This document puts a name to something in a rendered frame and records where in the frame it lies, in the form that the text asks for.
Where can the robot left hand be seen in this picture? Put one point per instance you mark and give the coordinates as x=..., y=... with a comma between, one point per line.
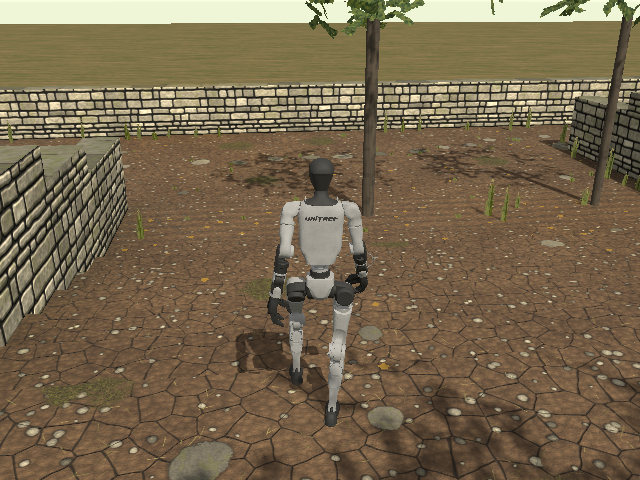
x=272, y=310

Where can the robot left forearm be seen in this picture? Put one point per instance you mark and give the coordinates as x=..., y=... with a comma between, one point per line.
x=279, y=275

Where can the robot right forearm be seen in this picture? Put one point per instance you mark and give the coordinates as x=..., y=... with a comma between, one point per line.
x=361, y=263

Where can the robot right upper arm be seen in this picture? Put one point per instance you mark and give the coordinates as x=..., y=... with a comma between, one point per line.
x=352, y=212

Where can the robot right thigh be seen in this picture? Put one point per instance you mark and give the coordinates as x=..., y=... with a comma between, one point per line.
x=342, y=309

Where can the humanoid robot torso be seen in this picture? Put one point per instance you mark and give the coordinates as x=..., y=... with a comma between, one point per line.
x=320, y=241

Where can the robot left upper arm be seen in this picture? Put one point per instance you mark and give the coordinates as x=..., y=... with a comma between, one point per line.
x=289, y=211

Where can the robot right hand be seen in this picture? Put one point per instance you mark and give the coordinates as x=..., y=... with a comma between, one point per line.
x=353, y=279

